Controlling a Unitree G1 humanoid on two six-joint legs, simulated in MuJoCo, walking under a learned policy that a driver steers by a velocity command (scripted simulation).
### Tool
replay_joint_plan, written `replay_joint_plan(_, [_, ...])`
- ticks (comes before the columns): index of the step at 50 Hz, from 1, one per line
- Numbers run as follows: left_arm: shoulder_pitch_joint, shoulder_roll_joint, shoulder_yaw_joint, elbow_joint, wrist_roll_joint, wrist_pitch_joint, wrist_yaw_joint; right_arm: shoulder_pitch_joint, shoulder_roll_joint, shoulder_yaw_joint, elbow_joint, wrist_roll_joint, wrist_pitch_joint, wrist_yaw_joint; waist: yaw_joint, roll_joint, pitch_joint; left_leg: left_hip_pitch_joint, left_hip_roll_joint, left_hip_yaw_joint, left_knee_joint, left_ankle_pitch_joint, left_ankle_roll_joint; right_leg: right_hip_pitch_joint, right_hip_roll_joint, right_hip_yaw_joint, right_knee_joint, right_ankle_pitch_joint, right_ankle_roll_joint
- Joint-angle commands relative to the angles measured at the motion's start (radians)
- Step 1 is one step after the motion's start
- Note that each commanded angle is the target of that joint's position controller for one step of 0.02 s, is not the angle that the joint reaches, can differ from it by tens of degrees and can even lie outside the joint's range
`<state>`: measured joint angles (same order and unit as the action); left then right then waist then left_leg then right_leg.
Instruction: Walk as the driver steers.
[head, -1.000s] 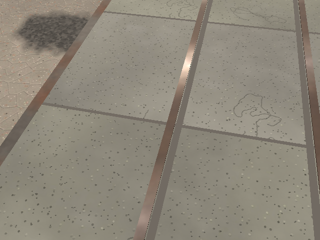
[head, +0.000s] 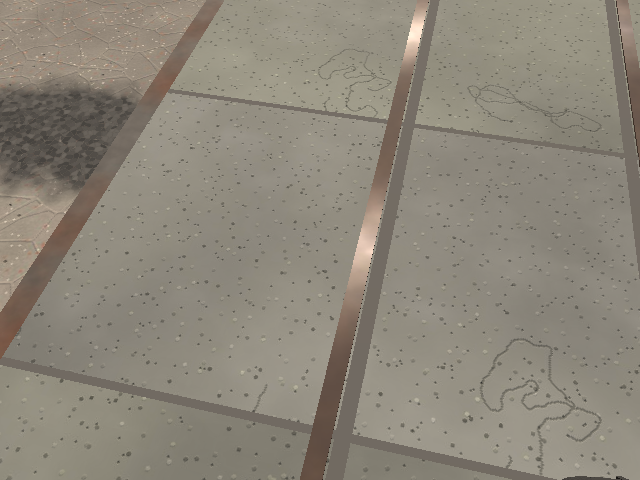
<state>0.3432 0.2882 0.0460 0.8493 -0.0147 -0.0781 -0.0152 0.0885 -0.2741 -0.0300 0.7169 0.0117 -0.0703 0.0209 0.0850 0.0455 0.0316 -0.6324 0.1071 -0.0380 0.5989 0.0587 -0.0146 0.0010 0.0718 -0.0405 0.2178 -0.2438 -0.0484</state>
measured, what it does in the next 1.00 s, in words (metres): walks ahead, turning right: left foot, then right foot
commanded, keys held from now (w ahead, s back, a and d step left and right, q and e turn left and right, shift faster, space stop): w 0.04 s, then w+e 0.96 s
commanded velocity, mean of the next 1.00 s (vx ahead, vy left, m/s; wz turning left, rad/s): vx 0.50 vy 0.00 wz -0.43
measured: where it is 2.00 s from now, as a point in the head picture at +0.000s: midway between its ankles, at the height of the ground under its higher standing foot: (499, 301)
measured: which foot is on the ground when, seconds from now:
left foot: up 0.00-0.10, down 0.12-0.66, up 0.68-1.00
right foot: down 0.00-0.12, up 0.14-0.64, down 0.66-1.00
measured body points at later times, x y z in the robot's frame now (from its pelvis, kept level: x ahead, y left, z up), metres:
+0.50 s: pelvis +0.27 +0.04 +0.00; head +0.30 +0.03 +0.45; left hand +0.49 +0.26 -0.10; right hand +0.26 -0.24 -0.13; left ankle +0.21 +0.14 -0.74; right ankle +0.42 -0.15 -0.69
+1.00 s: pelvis +0.54 -0.07 +0.00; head +0.56 -0.11 +0.45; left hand +0.73 +0.16 -0.10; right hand +0.62 -0.40 -0.08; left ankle +0.79 +0.01 -0.69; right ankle +0.46 -0.12 -0.74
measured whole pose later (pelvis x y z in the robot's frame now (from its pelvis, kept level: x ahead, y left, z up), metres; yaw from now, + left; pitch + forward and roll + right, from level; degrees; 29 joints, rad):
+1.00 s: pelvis +0.54 -0.07 +0.00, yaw -29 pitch +2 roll +0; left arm 0.33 0.28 0.07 0.73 -0.02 -0.04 0.01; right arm 0.03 -0.30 -0.05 0.71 -0.01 -0.09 0.01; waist 0.07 0.04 0.04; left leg -0.64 0.08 -0.11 0.63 0.01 -0.07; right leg -0.13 0.11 0.13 0.35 -0.24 -0.09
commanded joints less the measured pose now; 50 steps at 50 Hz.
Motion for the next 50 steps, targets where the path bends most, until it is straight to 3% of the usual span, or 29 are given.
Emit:
replay_joint_plan(1, [0.028,0.184,0.046,-0.022,-0.009,0.007,0.010,-0.109,-0.081,-0.018,-0.098,0.005,-0.022,0.016,-0.007,-0.097,0.041,0.017,-0.026,0.011,-0.067,-0.031,0.029,0.003,-0.311,0.138,-0.027,0.292,-0.147])
replay_joint_plan(3, [0.026,0.193,0.051,-0.013,-0.010,0.019,0.015,-0.080,-0.103,-0.027,-0.097,0.002,-0.025,0.021,-0.037,-0.110,0.021,0.080,-0.044,0.017,-0.094,-0.110,0.055,0.045,-0.328,0.157,0.037,0.388,-0.127])
replay_joint_plan(4, [0.007,0.199,0.051,-0.014,-0.011,0.025,0.017,-0.009,-0.122,-0.039,-0.081,-0.001,-0.028,0.019,-0.087,-0.116,-0.017,0.190,-0.071,0.040,-0.122,-0.130,0.072,0.039,-0.309,0.148,0.121,0.519,-0.112])
replay_joint_plan(5, [0.000,0.177,0.041,-0.016,-0.005,0.029,0.018,0.137,-0.166,-0.063,-0.039,-0.004,-0.029,0.010,-0.159,-0.099,-0.113,0.407,-0.085,0.055,-0.135,-0.113,0.100,-0.016,-0.255,0.117,0.292,0.591,-0.085])
replay_joint_plan(6, [0.003,0.116,0.015,-0.045,0.018,0.026,0.019,0.317,-0.241,-0.086,-0.010,-0.017,-0.027,-0.002,-0.226,-0.005,-0.276,0.716,0.084,-0.113,-0.089,-0.084,0.159,-0.206,-0.189,0.076,0.590,0.364,-0.046])
replay_joint_plan(7, [0.142,-0.002,-0.018,-0.060,0.007,0.006,0.013,0.357,-0.314,-0.101,0.007,-0.023,-0.018,-0.002,-0.157,0.265,-0.402,1.034,0.312,-0.567,-0.189,-0.296,0.307,-0.598,-0.013,0.057,0.928,-0.277,0.018])
replay_joint_plan(8, [0.086,0.111,0.007,-0.039,-0.018,-0.007,0.010,0.360,-0.203,-0.076,-0.002,-0.015,-0.017,-0.002,-0.207,0.162,-0.380,0.998,0.300,-0.643,-0.273,-0.448,0.291,-0.702,-0.051,0.187,1.047,-0.339,0.017])
replay_joint_plan(9, [-0.003,0.164,0.026,-0.067,-0.039,-0.013,0.009,0.295,-0.162,-0.061,-0.004,-0.014,-0.020,-0.006,-0.202,0.109,-0.228,0.881,0.272,-0.487,-0.293,-0.434,0.245,-0.759,-0.095,0.178,1.068,-0.254,0.009])
replay_joint_plan(10, [-0.052,0.155,0.026,-0.079,-0.032,-0.012,0.014,0.229,-0.139,-0.054,-0.008,-0.017,-0.022,-0.006,-0.173,0.051,-0.154,0.756,0.235,-0.373,-0.318,-0.350,0.222,-0.735,-0.143,0.152,1.036,-0.166,0.013])
replay_joint_plan(11, [-0.073,0.144,0.031,-0.082,-0.018,-0.006,0.016,0.179,-0.109,-0.046,-0.007,-0.018,-0.025,-0.005,-0.147,0.042,-0.091,0.654,0.198,-0.284,-0.352,-0.270,0.209,-0.708,-0.169,0.150,0.985,-0.106,0.020])
replay_joint_plan(13, [-0.030,0.108,0.033,-0.069,-0.019,0.020,0.016,0.136,-0.085,-0.044,0.002,-0.028,-0.041,-0.003,-0.101,0.064,-0.063,0.543,0.163,-0.165,-0.415,-0.178,0.197,-0.610,-0.199,0.155,0.944,-0.037,0.031])
replay_joint_plan(17, [-0.071,0.065,0.030,-0.094,-0.013,0.051,0.018,0.129,-0.113,-0.058,0.038,-0.029,-0.056,-0.011,-0.083,0.020,-0.003,0.503,0.158,-0.005,-0.471,-0.029,0.208,-0.668,-0.208,0.162,0.848,0.072,0.054])
replay_joint_plan(22, [-0.208,0.036,0.018,-0.143,-0.007,0.039,-0.010,0.152,-0.148,-0.068,0.066,-0.023,-0.041,-0.028,-0.128,-0.002,0.036,0.544,0.127,0.156,-0.490,0.014,0.179,-0.656,-0.191,0.086,0.563,0.296,0.049])
replay_joint_plan(27, [-0.342,0.033,0.013,-0.218,-0.007,0.039,-0.038,0.227,-0.181,-0.083,0.107,-0.001,-0.006,-0.033,-0.168,-0.013,0.075,0.713,0.180,0.214,-0.431,0.115,0.165,-0.704,-0.169,0.018,0.427,0.234,0.007])
replay_joint_plan(30, [-0.297,0.071,0.034,-0.237,-0.008,0.046,-0.048,0.203,-0.218,-0.094,0.103,0.011,0.018,-0.041,-0.109,0.034,0.012,0.773,0.186,0.253,-0.267,0.532,0.134,-0.578,-0.092,-0.056,0.416,0.092,-0.047])
replay_joint_plan(31, [-0.215,0.100,0.052,-0.223,-0.010,0.049,-0.046,0.192,-0.229,-0.097,0.099,0.014,0.027,-0.045,-0.058,0.048,-0.040,0.765,0.178,0.264,-0.141,0.661,0.123,-0.471,-0.052,-0.079,0.418,0.048,-0.072])
replay_joint_plan(32, [-0.070,0.144,0.080,-0.188,-0.012,0.052,-0.038,0.170,-0.230,-0.095,0.093,0.019,0.033,-0.048,0.027,0.035,-0.114,0.694,0.147,0.285,0.053,0.659,0.095,-0.265,-0.011,-0.084,0.357,0.089,-0.107])
replay_joint_plan(33, [0.095,0.221,0.116,-0.146,-0.012,0.062,-0.018,0.177,-0.200,-0.082,0.079,0.003,0.027,-0.052,0.099,-0.043,-0.201,0.466,0.105,0.284,0.343,0.393,0.049,0.041,-0.068,0.059,0.320,0.107,-0.157])
replay_joint_plan(34, [0.064,0.326,0.129,-0.150,-0.021,0.058,-0.007,0.266,-0.044,-0.035,0.024,-0.035,0.001,-0.037,-0.032,-0.311,-0.259,0.002,-0.106,0.211,0.694,-0.583,-0.017,0.352,-0.323,0.614,0.244,-0.035,-0.335])
replay_joint_plan(35, [0.085,0.259,0.105,-0.186,-0.009,0.039,-0.014,0.185,-0.105,-0.037,0.010,-0.002,-0.043,-0.022,0.028,-0.197,-0.394,-0.117,-0.140,-0.039,0.814,-0.673,-0.004,0.418,-0.405,0.884,0.093,-0.159,-0.392])
replay_joint_plan(36, [0.051,0.200,0.088,-0.177,-0.002,0.023,-0.018,0.082,-0.155,-0.051,-0.023,0.036,-0.066,-0.012,0.044,-0.146,-0.255,-0.199,-0.088,-0.057,0.792,-0.574,0.020,0.333,-0.382,0.744,0.061,-0.090,-0.335])
replay_joint_plan(37, [-0.006,0.173,0.079,-0.180,-0.006,0.014,-0.018,0.070,-0.148,-0.047,-0.025,0.029,-0.078,-0.016,-0.001,-0.080,-0.162,-0.170,-0.043,-0.053,0.702,-0.483,0.035,0.189,-0.336,0.615,0.065,0.005,-0.297])
replay_joint_plan(38, [-0.075,0.141,0.070,-0.192,-0.005,0.012,-0.016,0.074,-0.151,-0.052,-0.011,0.001,-0.080,-0.023,-0.045,-0.049,-0.107,-0.105,-0.013,-0.051,0.613,-0.432,0.028,0.054,-0.296,0.521,0.060,0.117,-0.269])
replay_joint_plan(39, [-0.115,0.114,0.059,-0.210,0.007,0.011,-0.011,0.095,-0.161,-0.059,-0.004,-0.012,-0.070,-0.024,-0.079,-0.065,-0.091,-0.033,0.008,-0.058,0.565,-0.395,0.020,-0.034,-0.267,0.462,0.040,0.207,-0.259])
replay_joint_plan(40, [-0.127,0.115,0.058,-0.218,0.011,0.010,-0.008,0.108,-0.159,-0.062,-0.005,-0.017,-0.057,-0.023,-0.096,-0.075,-0.085,0.008,0.010,-0.056,0.531,-0.377,0.008,-0.087,-0.255,0.442,0.021,0.256,-0.260])
replay_joint_plan(42, [-0.115,0.134,0.063,-0.214,0.003,0.007,0.003,0.105,-0.129,-0.056,-0.011,-0.027,-0.037,-0.023,-0.105,-0.067,-0.068,0.031,0.005,-0.032,0.443,-0.342,-0.027,-0.164,-0.235,0.380,0.004,0.349,-0.264])
replay_joint_plan(44, [-0.085,0.162,0.071,-0.203,0.001,0.009,0.018,0.036,-0.103,-0.046,-0.036,-0.029,-0.028,-0.025,-0.087,-0.073,-0.038,0.022,-0.013,-0.015,0.310,-0.234,-0.055,-0.214,-0.203,0.327,-0.003,0.360,-0.245])
replay_joint_plan(47, [-0.046,0.167,0.073,-0.190,-0.005,0.020,0.030,-0.077,-0.073,-0.032,-0.064,-0.024,-0.032,-0.017,-0.039,-0.109,-0.021,0.091,-0.062,-0.007,0.070,-0.028,-0.063,-0.260,-0.145,0.280,0.015,0.258,-0.189])
replay_joint_plan(50, [0.007,0.171,0.074,-0.168,-0.010,0.028,0.032,-0.151,-0.085,-0.033,-0.091,-0.007,-0.042,-0.004,-0.007,-0.125,-0.017,0.141,-0.095,-0.017,-0.042,0.039,-0.056,-0.241,-0.164,0.332,0.045,0.175,-0.168])
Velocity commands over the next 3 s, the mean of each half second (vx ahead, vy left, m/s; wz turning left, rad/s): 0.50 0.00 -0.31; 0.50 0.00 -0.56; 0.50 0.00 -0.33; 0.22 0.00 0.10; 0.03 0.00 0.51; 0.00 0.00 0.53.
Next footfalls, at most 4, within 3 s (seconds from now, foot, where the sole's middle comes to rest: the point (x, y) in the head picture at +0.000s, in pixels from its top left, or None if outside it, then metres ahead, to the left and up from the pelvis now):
0.12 left None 0.25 0.14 -0.78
0.66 right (428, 473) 0.50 -0.14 -0.78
1.14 left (399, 325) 0.84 -0.08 -0.78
1.62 right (551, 318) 0.89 -0.44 -0.78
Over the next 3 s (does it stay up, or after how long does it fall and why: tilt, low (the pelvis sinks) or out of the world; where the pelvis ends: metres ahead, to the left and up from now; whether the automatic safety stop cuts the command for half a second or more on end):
stays up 0.93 -0.31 -0.01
